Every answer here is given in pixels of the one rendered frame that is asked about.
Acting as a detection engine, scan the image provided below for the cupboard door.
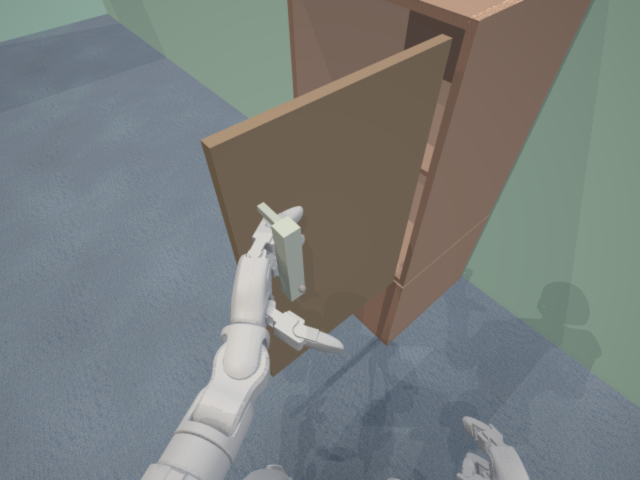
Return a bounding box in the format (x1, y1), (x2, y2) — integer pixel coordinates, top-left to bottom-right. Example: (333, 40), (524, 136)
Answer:
(200, 34), (453, 377)

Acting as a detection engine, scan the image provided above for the handle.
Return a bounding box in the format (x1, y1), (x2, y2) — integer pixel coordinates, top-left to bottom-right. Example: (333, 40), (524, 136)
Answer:
(257, 202), (305, 302)

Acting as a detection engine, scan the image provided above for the left robot forearm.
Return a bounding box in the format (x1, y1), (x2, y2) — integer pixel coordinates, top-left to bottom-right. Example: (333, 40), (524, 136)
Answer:
(141, 322), (270, 480)

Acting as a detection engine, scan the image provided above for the right robot hand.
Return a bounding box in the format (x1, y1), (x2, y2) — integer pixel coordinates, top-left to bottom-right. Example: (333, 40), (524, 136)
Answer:
(457, 416), (530, 480)

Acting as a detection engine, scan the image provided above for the left robot hand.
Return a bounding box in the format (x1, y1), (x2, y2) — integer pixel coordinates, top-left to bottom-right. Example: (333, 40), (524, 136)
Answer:
(230, 206), (344, 353)

